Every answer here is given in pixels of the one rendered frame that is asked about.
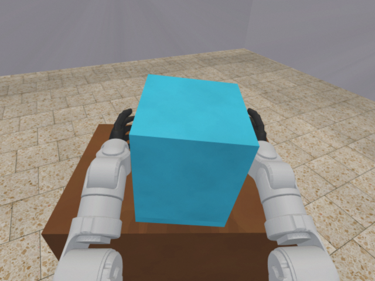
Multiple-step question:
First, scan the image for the left robot upper arm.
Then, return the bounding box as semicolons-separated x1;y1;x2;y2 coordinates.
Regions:
54;248;122;281

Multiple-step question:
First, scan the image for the right robot forearm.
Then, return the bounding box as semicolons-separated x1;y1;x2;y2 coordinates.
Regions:
248;140;340;281

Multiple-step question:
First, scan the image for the right robot upper arm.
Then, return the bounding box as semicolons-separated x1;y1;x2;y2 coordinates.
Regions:
268;245;339;281

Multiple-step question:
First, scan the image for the pedestal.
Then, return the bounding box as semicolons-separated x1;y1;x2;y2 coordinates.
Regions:
41;124;297;281

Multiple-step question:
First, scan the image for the right robot hand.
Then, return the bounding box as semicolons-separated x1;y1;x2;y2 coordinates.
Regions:
247;108;267;142

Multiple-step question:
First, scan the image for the left robot hand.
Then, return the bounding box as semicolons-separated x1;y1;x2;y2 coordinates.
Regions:
109;108;135;149

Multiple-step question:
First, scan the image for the carton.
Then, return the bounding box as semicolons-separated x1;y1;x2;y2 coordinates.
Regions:
129;74;260;227

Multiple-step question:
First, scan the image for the left robot forearm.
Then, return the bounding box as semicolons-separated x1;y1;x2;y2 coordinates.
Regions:
53;139;131;281

